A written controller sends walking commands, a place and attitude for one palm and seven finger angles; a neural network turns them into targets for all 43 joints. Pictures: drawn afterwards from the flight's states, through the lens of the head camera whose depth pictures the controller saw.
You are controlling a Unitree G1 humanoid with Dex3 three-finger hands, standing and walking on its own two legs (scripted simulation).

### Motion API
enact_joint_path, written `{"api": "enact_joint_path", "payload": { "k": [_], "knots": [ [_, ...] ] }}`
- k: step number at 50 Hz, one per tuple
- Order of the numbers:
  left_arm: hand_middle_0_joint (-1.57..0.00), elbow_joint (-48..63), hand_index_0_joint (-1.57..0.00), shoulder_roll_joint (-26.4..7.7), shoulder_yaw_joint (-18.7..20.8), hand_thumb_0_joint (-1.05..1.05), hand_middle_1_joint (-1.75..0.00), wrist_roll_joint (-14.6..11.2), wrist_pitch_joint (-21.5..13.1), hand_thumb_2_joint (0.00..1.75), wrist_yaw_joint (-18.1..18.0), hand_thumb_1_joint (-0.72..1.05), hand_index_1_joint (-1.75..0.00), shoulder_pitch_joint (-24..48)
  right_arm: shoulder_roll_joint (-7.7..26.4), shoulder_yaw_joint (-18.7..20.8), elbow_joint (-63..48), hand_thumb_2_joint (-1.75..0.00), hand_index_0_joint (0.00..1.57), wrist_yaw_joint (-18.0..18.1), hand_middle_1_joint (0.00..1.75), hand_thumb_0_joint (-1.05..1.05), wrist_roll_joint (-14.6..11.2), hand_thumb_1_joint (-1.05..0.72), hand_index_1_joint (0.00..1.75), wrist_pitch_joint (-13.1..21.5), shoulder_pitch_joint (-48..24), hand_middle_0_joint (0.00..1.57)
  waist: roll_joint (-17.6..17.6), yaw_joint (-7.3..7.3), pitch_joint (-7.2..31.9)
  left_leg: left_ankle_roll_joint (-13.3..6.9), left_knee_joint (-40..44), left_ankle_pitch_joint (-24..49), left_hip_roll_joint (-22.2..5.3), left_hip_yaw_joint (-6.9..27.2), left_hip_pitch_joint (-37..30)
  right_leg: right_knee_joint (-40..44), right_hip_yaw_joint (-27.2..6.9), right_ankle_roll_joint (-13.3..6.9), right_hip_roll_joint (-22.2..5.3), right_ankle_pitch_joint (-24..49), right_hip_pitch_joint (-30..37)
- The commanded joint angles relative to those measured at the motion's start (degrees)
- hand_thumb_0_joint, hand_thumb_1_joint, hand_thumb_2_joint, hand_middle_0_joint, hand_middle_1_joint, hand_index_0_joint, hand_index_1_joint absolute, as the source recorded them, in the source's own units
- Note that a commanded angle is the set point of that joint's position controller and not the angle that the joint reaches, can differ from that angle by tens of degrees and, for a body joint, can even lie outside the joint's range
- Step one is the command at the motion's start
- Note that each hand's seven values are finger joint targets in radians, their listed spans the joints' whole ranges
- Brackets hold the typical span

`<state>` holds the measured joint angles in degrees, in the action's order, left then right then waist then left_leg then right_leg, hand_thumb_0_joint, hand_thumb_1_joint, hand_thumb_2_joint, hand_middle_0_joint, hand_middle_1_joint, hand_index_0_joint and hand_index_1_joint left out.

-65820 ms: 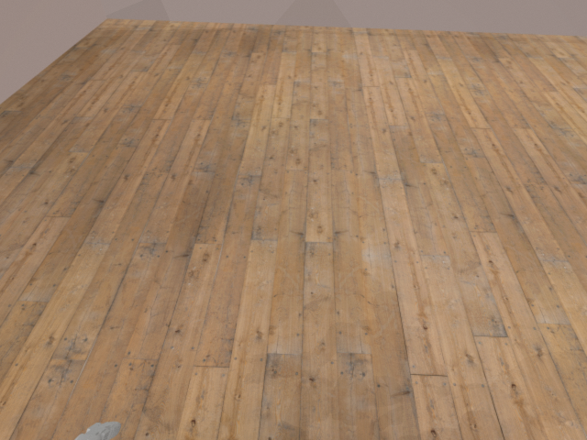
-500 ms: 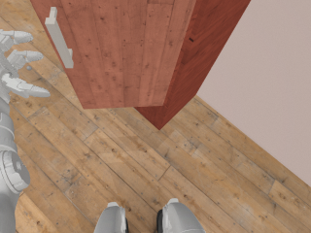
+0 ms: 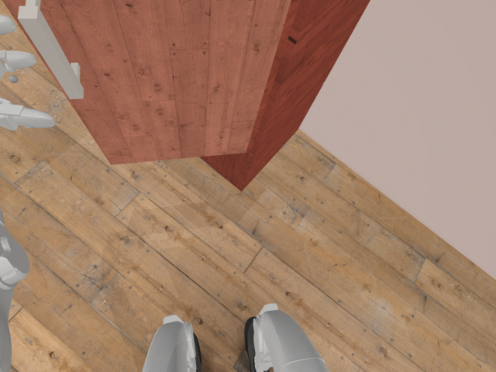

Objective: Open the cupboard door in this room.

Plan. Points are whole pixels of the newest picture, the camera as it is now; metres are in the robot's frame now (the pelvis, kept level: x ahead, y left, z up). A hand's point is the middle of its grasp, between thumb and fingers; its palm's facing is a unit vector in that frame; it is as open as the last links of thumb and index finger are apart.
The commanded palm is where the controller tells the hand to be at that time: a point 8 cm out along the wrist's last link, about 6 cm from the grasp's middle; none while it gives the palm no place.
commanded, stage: move the hooked fingers beside the handle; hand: left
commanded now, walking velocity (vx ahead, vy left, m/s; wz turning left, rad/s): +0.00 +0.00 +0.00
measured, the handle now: (57, 48) +0.57 +0.22 +0.08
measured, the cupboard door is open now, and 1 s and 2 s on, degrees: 49 49 50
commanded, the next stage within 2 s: slide the fingers in behind the handle in 0.52 s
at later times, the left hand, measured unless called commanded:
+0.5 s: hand (21, 82) +0.51 +0.25 +0.08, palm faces +0.06 -1.00 -0.04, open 14.0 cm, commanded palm +0.50 +0.29 +0.07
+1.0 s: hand (39, 84) +0.51 +0.23 +0.08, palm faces +0.05 -1.00 -0.02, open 14.0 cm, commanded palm +0.49 +0.27 +0.07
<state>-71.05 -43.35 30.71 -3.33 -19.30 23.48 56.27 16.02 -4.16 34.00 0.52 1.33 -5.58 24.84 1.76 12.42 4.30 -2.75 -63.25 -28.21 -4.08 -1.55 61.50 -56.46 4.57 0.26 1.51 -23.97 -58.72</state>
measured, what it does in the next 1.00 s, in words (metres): stands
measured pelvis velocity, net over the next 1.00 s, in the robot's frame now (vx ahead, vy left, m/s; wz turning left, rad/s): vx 0.00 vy -0.01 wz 0.02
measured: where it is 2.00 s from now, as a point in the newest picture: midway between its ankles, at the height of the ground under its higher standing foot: (226, 371)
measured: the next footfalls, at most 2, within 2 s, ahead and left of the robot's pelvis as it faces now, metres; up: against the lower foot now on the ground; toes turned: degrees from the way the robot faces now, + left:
none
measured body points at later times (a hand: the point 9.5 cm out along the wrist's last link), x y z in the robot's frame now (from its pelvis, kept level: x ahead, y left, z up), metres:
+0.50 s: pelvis +0.00 -0.01 +0.00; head +0.16 +0.03 +0.42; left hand +0.51 +0.31 +0.08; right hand +0.01 -0.27 -0.10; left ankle +0.00 +0.08 -0.66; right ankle +0.02 -0.13 -0.66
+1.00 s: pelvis +0.00 -0.01 +0.00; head +0.15 +0.02 +0.43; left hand +0.50 +0.28 +0.08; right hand -0.01 -0.28 -0.10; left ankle +0.00 +0.08 -0.66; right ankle +0.02 -0.13 -0.66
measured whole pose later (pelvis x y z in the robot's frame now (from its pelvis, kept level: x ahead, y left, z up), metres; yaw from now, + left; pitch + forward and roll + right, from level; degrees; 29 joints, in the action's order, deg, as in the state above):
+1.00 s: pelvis +0.00 -0.01 +0.00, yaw +1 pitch +24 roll -4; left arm -68.9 -36.4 27.3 -4.4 -21.8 19.4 53.4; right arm 16.0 -3.0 34.9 0.3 1.0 -4.9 22.9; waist 1.6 11.2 5.2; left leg -1.7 -62.3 -27.6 -4.0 -0.9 58.5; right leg -56.5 5.1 -0.8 1.6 -24.2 -56.0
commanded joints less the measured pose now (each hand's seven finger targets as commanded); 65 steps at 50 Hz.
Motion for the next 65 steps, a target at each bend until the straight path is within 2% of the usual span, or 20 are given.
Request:
{"api": "enact_joint_path", "payload": {
  "k": [1,5,6,9,12,15,18,22,27,32,36,39,41,45,47,48,50,53,63,65],
  "knots": [
    [-0.3,15.2,-0.3,-17.8,2.6,0.0,-1.2,-2.3,-4.9,0.3,0.1,-0.5,-1.2,21.8,12.3,5.0,-1.4,-0.9,0.2,0.9,0.3,0.0,0.2,-0.9,0.3,0.4,11.5,0.2,13.1,-1.29,34.8,1.9,6.0,34.7,0.7,6.4,-31.7,4.1,-1.4,-1.4,2.4,19.8,11.4],
    [-0.3,16.0,-0.3,-13.3,-0.7,0.0,-1.2,-2.7,-4.1,0.3,0.3,-0.5,-1.2,21.6,11.9,5.0,-0.7,-0.9,0.2,0.6,0.3,0.0,0.0,-0.9,0.3,-0.1,11.3,0.2,15.1,-0.82,32.8,2.3,6.4,37.2,0.3,6.9,-34.9,4.8,-0.7,-1.3,2.5,18.6,8.3],
    [-0.3,14.5,-0.3,-12.8,-0.7,0.0,-1.2,-2.8,-3.6,0.3,0.1,-0.5,-1.2,20.1,11.9,5.1,-0.5,-0.9,0.2,0.6,0.3,0.0,0.0,-0.9,0.3,-0.3,11.3,0.2,13.0,-0.81,31.0,2.2,6.6,36.1,0.3,6.8,-34.1,5.3,-0.6,-1.3,2.5,18.1,8.4],
    [-0.3,16.6,-0.3,-10.4,-2.0,0.0,-1.2,-3.3,-3.9,0.3,-0.6,-0.5,-1.2,20.7,11.7,5.2,-0.8,-0.9,0.2,0.6,0.3,0.0,0.0,-0.9,0.3,-0.3,11.2,0.2,13.0,-0.65,31.6,2.1,6.7,37.5,0.5,6.9,-35.2,5.2,-0.6,-1.4,2.5,19.0,8.7],
    [-0.3,14.3,-0.3,-11.3,-0.8,0.0,-1.2,-3.1,-4.0,0.3,-1.6,-0.5,-1.2,19.0,11.7,5.3,-0.7,-0.9,0.2,0.6,0.3,0.0,0.0,-0.9,0.3,-0.3,10.7,0.2,10.0,-1.0,29.5,1.9,7.2,33.8,0.8,6.3,-31.8,5.7,-0.9,-1.3,2.4,18.8,10.8],
    [-0.3,14.2,-0.3,-11.3,-1.8,0.0,-1.2,-2.1,-4.6,0.3,-2.4,-0.5,-1.2,20.9,11.4,4.9,-1.0,-0.9,0.2,0.7,0.3,0.0,-0.1,-0.9,0.3,-0.3,10.1,0.2,11.3,-0.86,28.4,1.9,7.2,32.7,1.0,6.0,-30.9,5.2,-1.1,-1.4,2.2,18.5,10.5],
    [-0.3,13.1,-0.3,-11.9,-1.4,0.0,-1.2,-1.9,-5.1,0.3,-3.0,-0.5,-1.2,20.5,11.5,4.9,-1.4,-0.9,0.2,0.7,0.3,0.0,-0.1,-0.9,0.3,0.1,9.4,0.2,9.1,-0.53,27.6,1.5,7.2,29.2,1.2,5.6,-28.6,5.4,-1.4,-1.3,2.1,17.7,11.5],
    [-0.3,13.2,-0.3,-12.6,-1.2,0.0,-1.2,-1.9,-6.0,0.3,-2.8,-0.5,-1.2,22.2,11.5,4.7,-1.5,-0.9,0.2,0.8,0.3,0.0,-0.2,-0.9,0.3,0.5,9.0,0.2,10.9,-0.86,29.8,1.5,6.7,28.5,1.5,5.5,-28.6,4.7,-1.8,-1.3,2.0,17.5,12.0],
    [-0.3,13.5,-0.3,-13.7,-0.1,0.0,-1.2,-2.4,-5.7,0.3,-1.9,-0.5,-1.2,20.5,11.6,4.8,-1.4,-0.9,0.2,0.9,0.3,0.0,-0.2,-0.9,0.3,0.5,9.1,0.2,9.6,-1.24,31.6,1.4,6.3,30.3,1.4,5.3,-28.3,4.5,-2.1,-1.2,2.0,20.1,14.1],
    [-0.3,12.1,-0.3,-13.1,-0.8,0.0,-1.2,-2.7,-4.9,0.3,-1.5,-0.5,-1.2,20.7,11.5,4.5,-1.6,-0.9,0.2,1.1,0.3,0.0,-0.5,-0.9,0.3,0.5,8.7,0.2,8.2,-0.99,28.6,0.9,6.6,25.1,1.7,4.6,-24.4,5.3,-2.5,-1.0,2.0,17.7,14.3],
    [-0.3,14.7,-0.3,-11.7,-1.3,0.0,-1.2,-3.1,-6.3,0.3,-1.7,-0.5,-1.2,21.5,11.3,4.9,-1.0,-0.9,0.2,1.1,0.3,0.0,-0.4,-0.9,0.3,1.0,9.0,0.2,10.3,-1.16,31.9,1.1,6.3,27.2,1.6,5.0,-27.6,4.8,-2.4,-1.2,2.0,18.6,13.7],
    [-0.3,14.1,-0.3,-7.1,-4.0,0.0,-1.2,-3.4,-6.0,0.3,-2.1,-0.5,-1.2,20.8,11.0,5.0,-0.9,-0.9,0.2,0.7,0.3,0.0,-0.4,-0.9,0.3,1.0,9.2,0.2,10.4,-0.47,30.1,1.1,6.6,27.4,1.6,5.2,-28.5,5.0,-2.0,-1.4,2.1,17.6,11.6],
    [-0.3,12.1,-0.3,-9.6,-2.1,0.0,-1.2,-3.2,-5.3,0.3,-2.7,-0.5,-1.2,20.1,11.3,5.0,-0.6,-0.9,0.2,0.8,0.3,0.0,-0.4,-0.9,0.3,0.7,9.3,0.2,8.0,-0.98,28.5,1.1,7.1,25.2,1.6,5.2,-26.3,5.5,-2.0,-1.2,2.0,16.5,12.7],
    [-0.3,15.7,-0.3,-11.0,-1.5,0.0,-1.2,-2.4,-6.2,0.3,-4.0,-0.5,-1.2,22.0,11.0,4.9,-1.1,-0.9,0.2,0.7,0.3,0.0,-0.3,-0.9,0.3,1.1,9.1,0.2,10.4,-1.73,31.6,1.0,6.9,25.1,2.0,4.7,-26.3,5.0,-2.6,-1.3,1.8,17.7,14.8],
    [-0.3,14.6,-0.3,-10.5,-1.6,0.0,-1.2,-2.4,-6.4,0.3,-4.6,-0.5,-1.2,21.5,10.9,4.8,-1.0,-0.9,0.2,0.6,0.3,0.0,-0.3,-0.9,0.3,1.2,8.8,0.2,8.3,-1.13,29.5,0.8,7.0,23.9,1.9,4.4,-24.5,5.4,-2.8,-1.1,1.9,17.3,15.2],
    [-0.3,14.7,-0.3,-11.6,-0.5,0.0,-1.2,-2.3,-6.6,0.3,-4.8,-0.5,-1.2,20.6,11.0,4.9,-1.3,-0.9,0.2,0.7,0.3,0.0,-0.2,-0.9,0.3,1.3,8.8,0.2,8.0,-1.84,29.8,0.7,7.0,24.0,2.0,4.2,-23.8,5.4,-3.0,-1.1,1.8,18.1,16.7],
    [-0.3,14.1,-0.3,-8.8,-2.5,0.0,-1.2,-2.4,-6.8,0.3,-4.7,-0.5,-1.2,20.1,10.7,4.8,-1.3,-0.9,0.2,0.4,0.3,0.0,-0.3,-0.9,0.3,1.3,8.5,0.2,9.7,-1.52,29.8,1.0,7.0,24.1,2.0,4.2,-25.0,5.2,-2.7,-1.2,1.9,17.5,14.9],
    [-0.3,14.3,-0.3,-8.9,-2.4,0.0,-1.2,-2.5,-6.5,0.3,-4.8,-0.5,-1.2,20.1,10.9,4.9,-1.4,-0.9,0.2,0.5,0.3,0.0,-0.4,-0.9,0.3,1.3,8.4,0.2,8.4,-1.53,29.0,0.9,7.5,22.9,2.0,4.3,-24.5,5.5,-2.7,-1.2,1.8,16.6,15.3],
    [-0.3,13.0,-0.3,-3.3,-5.4,0.0,-1.2,-2.2,-6.7,0.3,-7.1,-0.5,-1.2,22.9,10.6,5.2,-0.1,-0.9,0.2,0.2,0.3,0.0,0.0,-0.9,0.3,1.9,8.8,0.2,8.1,-0.33,28.0,1.3,7.1,23.8,1.8,5.6,-27.0,5.0,-1.7,-1.3,1.8,14.8,10.4],
    [-0.3,15.7,-0.3,-2.9,-5.5,0.0,-1.2,-1.9,-7.7,0.3,-7.9,-0.5,-1.2,24.4,10.5,5.5,0.0,-0.9,0.2,0.0,0.3,0.0,0.3,-0.9,0.3,2.0,8.9,0.2,10.8,-0.81,31.6,1.7,6.8,26.6,1.7,6.0,-30.4,4.4,-1.7,-1.4,1.8,15.6,9.6]
  ]
}}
